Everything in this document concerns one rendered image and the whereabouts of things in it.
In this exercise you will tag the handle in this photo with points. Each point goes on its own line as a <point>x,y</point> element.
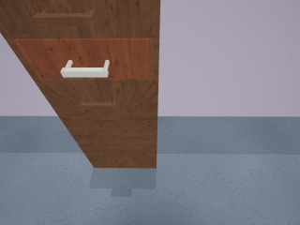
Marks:
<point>85,72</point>
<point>97,105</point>
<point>64,19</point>

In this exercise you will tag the drawer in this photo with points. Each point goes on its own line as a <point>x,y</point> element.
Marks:
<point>130,58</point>

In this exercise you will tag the cabinet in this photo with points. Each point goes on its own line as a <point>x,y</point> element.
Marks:
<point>125,138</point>

